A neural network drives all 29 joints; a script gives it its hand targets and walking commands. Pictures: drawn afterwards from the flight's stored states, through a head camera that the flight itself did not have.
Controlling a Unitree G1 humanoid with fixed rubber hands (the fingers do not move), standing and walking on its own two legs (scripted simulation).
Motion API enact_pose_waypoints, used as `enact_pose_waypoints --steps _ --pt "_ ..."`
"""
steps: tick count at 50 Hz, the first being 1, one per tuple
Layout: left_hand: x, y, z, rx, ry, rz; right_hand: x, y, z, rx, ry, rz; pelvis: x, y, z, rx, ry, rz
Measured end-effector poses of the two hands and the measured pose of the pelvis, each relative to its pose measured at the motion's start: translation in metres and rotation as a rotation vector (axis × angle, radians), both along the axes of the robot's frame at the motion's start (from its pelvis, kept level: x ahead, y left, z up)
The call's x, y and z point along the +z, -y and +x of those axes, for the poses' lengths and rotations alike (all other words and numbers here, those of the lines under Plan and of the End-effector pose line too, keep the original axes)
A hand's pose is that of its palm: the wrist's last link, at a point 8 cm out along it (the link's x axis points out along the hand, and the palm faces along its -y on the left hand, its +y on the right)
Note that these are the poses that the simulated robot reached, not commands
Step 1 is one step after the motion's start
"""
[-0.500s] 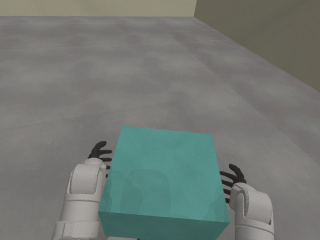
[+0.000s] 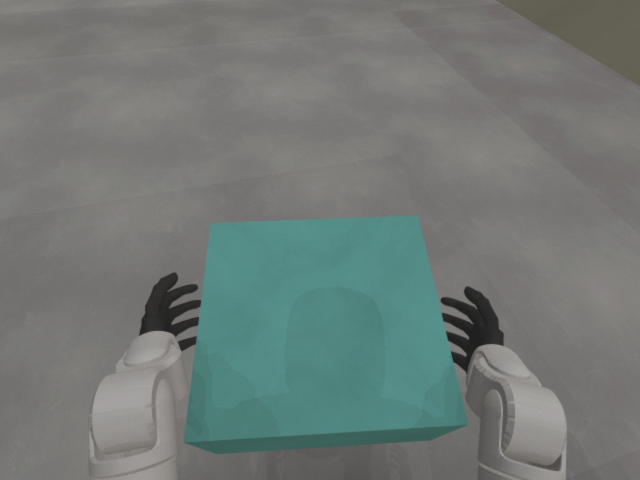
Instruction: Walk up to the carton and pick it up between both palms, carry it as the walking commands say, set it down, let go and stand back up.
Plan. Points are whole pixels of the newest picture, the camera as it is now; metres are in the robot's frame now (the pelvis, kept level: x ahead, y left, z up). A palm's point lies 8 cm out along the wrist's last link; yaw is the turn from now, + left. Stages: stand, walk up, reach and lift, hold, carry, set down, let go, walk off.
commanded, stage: carry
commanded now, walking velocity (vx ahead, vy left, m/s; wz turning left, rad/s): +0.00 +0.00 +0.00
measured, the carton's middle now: (320, 331) +0.31 +0.01 +0.00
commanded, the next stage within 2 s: none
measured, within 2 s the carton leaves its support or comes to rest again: neither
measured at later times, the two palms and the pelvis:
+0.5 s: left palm (141, 353) +0.25 +0.21 +0.06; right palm (454, 376) +0.25 -0.15 +0.04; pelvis -0.03 +0.02 +0.00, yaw +0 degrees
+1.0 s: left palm (150, 340) +0.25 +0.20 +0.08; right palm (477, 380) +0.23 -0.16 +0.07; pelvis -0.01 +0.02 +0.00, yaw +0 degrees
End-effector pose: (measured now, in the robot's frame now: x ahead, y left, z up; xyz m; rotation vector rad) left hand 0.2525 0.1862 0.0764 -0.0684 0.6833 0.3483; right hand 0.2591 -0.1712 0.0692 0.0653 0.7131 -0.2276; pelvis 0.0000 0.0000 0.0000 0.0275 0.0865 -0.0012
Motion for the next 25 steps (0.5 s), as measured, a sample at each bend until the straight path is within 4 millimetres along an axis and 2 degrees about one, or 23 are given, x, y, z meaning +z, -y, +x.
enact_pose_waypoints --steps 5,7,10,14,20,25 --pt "0.022 -0.010 -0.020 -0.060 0.040 0.019 0.017 -0.010 -0.039 -0.036 0.039 -0.010 0.003 -0.017 -0.014 -0.010 0.055 -0.010" --pt "0.026 -0.013 -0.023 -0.086 0.036 0.034 0.021 -0.014 -0.048 -0.046 0.035 -0.017 0.004 -0.023 -0.018 -0.012 0.073 -0.016" --pt "0.025 -0.019 -0.022 -0.117 0.000 0.066 0.017 -0.020 -0.052 -0.037 0.001 -0.031 0.005 -0.027 -0.023 -0.013 0.096 -0.017" --pt "0.012 -0.026 -0.020 -0.136 -0.073 0.103 -0.001 -0.026 -0.050 -0.007 -0.070 -0.043 0.003 -0.029 -0.030 -0.013 0.104 -0.014" --pt "-0.010 -0.029 -0.015 -0.097 -0.118 0.106 -0.025 -0.030 -0.032 0.036 -0.111 -0.041 -0.001 -0.025 -0.037 0.001 0.087 -0.007" --pt "-0.017 -0.024 -0.007 -0.049 -0.101 0.083 -0.032 -0.024 -0.013 0.045 -0.096 -0.021 -0.002 -0.017 -0.033 0.004 0.051 -0.002"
